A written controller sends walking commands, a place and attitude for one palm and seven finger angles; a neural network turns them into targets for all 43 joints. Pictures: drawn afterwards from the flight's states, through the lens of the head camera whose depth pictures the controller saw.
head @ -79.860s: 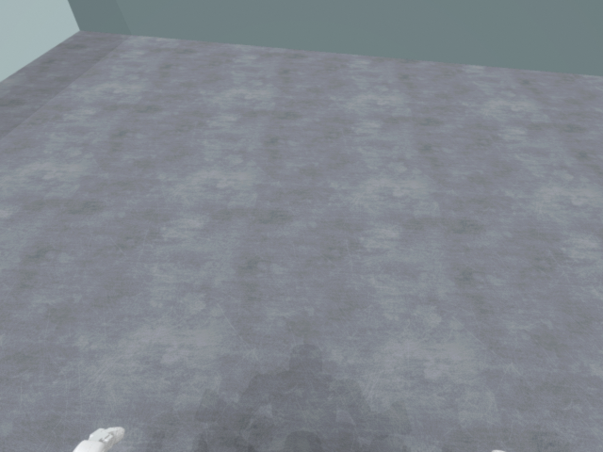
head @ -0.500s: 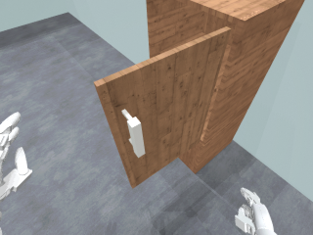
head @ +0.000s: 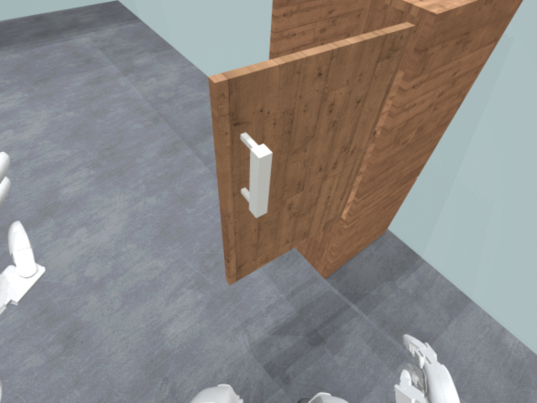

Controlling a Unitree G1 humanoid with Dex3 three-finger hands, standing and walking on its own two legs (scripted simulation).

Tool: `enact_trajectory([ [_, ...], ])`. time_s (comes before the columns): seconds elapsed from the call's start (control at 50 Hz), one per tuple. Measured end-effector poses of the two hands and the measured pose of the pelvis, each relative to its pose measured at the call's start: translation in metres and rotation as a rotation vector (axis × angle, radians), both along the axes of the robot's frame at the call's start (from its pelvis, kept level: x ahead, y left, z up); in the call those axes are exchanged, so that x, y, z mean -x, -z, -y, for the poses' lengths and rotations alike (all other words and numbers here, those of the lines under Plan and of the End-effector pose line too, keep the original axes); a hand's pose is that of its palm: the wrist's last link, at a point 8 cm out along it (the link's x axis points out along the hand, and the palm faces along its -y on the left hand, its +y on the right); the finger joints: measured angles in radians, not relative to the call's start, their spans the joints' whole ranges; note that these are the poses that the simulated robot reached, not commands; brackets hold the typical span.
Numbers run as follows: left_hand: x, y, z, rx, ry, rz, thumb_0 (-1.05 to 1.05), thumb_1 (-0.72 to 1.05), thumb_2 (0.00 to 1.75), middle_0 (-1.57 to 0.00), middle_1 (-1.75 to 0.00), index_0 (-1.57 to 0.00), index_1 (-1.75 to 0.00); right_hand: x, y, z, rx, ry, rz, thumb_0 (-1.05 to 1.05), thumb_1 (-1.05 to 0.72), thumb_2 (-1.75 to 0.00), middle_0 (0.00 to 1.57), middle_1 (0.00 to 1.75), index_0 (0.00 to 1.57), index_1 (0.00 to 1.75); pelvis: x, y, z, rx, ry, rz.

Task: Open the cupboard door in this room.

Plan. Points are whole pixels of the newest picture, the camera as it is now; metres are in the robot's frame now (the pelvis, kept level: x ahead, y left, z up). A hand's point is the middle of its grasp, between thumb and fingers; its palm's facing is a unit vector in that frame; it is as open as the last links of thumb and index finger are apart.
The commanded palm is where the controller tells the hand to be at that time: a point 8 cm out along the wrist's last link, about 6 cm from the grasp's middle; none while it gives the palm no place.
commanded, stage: step back with the hand held close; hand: left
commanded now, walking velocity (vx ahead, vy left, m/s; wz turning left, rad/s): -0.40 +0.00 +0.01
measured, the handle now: (252, 176) +0.45 +0.06 +0.08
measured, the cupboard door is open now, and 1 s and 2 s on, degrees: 86 86 86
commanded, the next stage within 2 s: stop stepping back and stand still in 0.30 s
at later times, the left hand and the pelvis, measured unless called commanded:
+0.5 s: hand (20, 349) +0.13 +0.22 +0.19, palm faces +0.28 -0.83 -0.48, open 7.4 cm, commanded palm +0.06 +0.27 +0.20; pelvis -0.10 -0.02 +0.01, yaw -4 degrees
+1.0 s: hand out of the picture +0.04 +0.26 +0.19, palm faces +0.38 -0.79 -0.49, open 7.4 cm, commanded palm -0.02 +0.30 +0.20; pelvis -0.17 +0.01 +0.01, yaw -2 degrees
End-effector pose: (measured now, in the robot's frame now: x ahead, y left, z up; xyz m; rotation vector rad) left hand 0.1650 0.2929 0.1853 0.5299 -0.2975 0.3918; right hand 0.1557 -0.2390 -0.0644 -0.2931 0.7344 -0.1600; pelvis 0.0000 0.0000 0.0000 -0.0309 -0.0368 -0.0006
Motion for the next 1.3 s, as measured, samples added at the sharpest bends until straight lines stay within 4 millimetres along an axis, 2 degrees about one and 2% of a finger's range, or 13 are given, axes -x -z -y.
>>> enact_trajectory([
  [0.12, 0.021, -0.021, -0.013, -0.078, -0.014, 0.032, 0.01, 0.88, 0.89, -0.21, -0.31, -0.21, -0.31, 0.028, -0.004, -0.01, -0.01, 0.01, -0.025, 0.01, -0.9, -0.9, 0.2, 0.3, 0.21, 0.3, 0.016, -0.009, 0.0, 0.043, -0.03, -0.017],
  [0.2, 0.04, -0.028, -0.017, -0.062, -0.046, 0.027, 0.01, 0.89, 0.89, -0.21, -0.31, -0.21, -0.31, 0.036, -0.01, -0.016, -0.041, -0.011, -0.018, 0.01, -0.9, -0.9, 0.2, 0.3, 0.21, 0.3, 0.027, -0.016, 0.004, 0.041, 0.002, -0.066],
  [0.36, 0.053, -0.002, 0.022, 0.009, 0.08, -0.052, 0.01, 0.89, 0.89, -0.2, -0.3, -0.2, -0.31, 0.048, 0.0, -0.005, -0.053, -0.048, 0.02, 0.01, -0.9, -0.89, 0.21, 0.3, 0.21, 0.3, 0.076, -0.007, 0.015, 0.013, 0.067, -0.093],
  [0.46, 0.06, -0.015, 0.028, -0.041, 0.182, -0.014, 0.01, 0.88, 0.89, -0.21, -0.31, -0.21, -0.31, 0.075, -0.012, 0.008, -0.02, 0.036, 0.05, 0.01, -0.9, -0.89, 0.21, 0.3, 0.21, 0.3, 0.087, -0.006, 0.016, 0.003, 0.067, -0.042],
  [0.54, 0.083, -0.022, 0.024, -0.069, 0.153, -0.032, 0.01, 0.88, 0.89, -0.21, -0.31, -0.21, -0.31, 0.1, -0.025, 0.017, -0.019, 0.049, 0.115, 0.01, -0.9, -0.89, 0.21, 0.3, 0.21, 0.3, 0.109, -0.009, 0.018, 0.0, 0.054, -0.016],
  [0.66, 0.142, -0.02, 0.012, -0.061, 0.043, -0.107, 0.01, 0.88, 0.89, -0.21, -0.31, -0.21, -0.31, 0.148, -0.014, 0.03, -0.016, 0.077, 0.016, 0.01, -0.9, -0.9, 0.2, 0.3, 0.21, 0.3, 0.13, -0.016, 0.017, -0.039, 0.05, -0.032],
  [0.76, 0.158, -0.002, -0.01, 0.056, -0.088, -0.07, 0.01, 0.88, 0.89, -0.21, -0.31, -0.21, -0.31, 0.181, -0.008, 0.026, 0.027, 0.069, -0.076, 0.01, -0.9, -0.9, 0.2, 0.3, 0.21, 0.3, 0.136, -0.022, 0.009, -0.042, 0.021, -0.054],
  [0.86, 0.153, 0.008, -0.017, 0.101, -0.081, -0.049, 0.01, 0.89, 0.89, -0.21, -0.31, -0.21, -0.31, 0.188, 0.001, 0.008, 0.026, 0.053, -0.059, 0.01, -0.9, -0.9, 0.2, 0.3, 0.21, 0.3, 0.154, -0.014, -0.008, -0.029, -0.001, -0.03],
  [0.96, 0.158, -0.015, -0.006, -0.031, 0.039, -0.036, 0.01, 0.89, 0.89, -0.21, -0.3, -0.21, -0.31, 0.187, -0.006, -0.02, -0.069, 0.048, 0.047, 0.01, -0.9, -0.9, 0.2, 0.3, 0.21, 0.3, 0.166, -0.013, -0.008, -0.04, 0.031, 0.0],
  [1.04, 0.168, -0.031, 0.001, -0.087, 0.062, 0.006, 0.01, 0.89, 0.89, -0.21, -0.31, -0.21, -0.31, 0.188, -0.004, -0.032, -0.125, 0.016, 0.065, 0.01, -0.9, -0.9, 0.21, 0.3, 0.21, 0.3, 0.173, -0.013, -0.002, -0.023, 0.029, 0.006],
  [1.1, 0.176, -0.029, -0.001, -0.076, 0.03, -0.002, 0.01, 0.89, 0.89, -0.21, -0.31, -0.21, -0.31, 0.19, 0.001, -0.03, -0.137, 0.013, 0.052, 0.01, -0.9, -0.89, 0.21, 0.3, 0.21, 0.3, 0.176, -0.012, 0.0, -0.018, 0.035, -0.004],
  [1.2, 0.182, -0.004, -0.012, 0.017, -0.026, -0.054, 0.01, 0.89, 0.89, -0.21, -0.31, -0.21, -0.31, 0.199, 0.009, -0.015, -0.079, 0.031, -0.004, 0.01, -0.9, -0.89, 0.21, 0.3, 0.21, 0.3, 0.177, -0.008, -0.007, -0.006, 0.023, -0.008],
  [1.3, 0.179, 0.009, -0.015, 0.054, -0.049, -0.09, 0.01, 0.89, 0.89, -0.21, -0.31, -0.21, -0.31, 0.206, 0.004, -0.007, -0.042, 0.05, -0.023, 0.01, -0.9, -0.9, 0.2, 0.3, 0.21, 0.3, 0.175, -0.012, -0.006, -0.039, 0.024, 0.007],
])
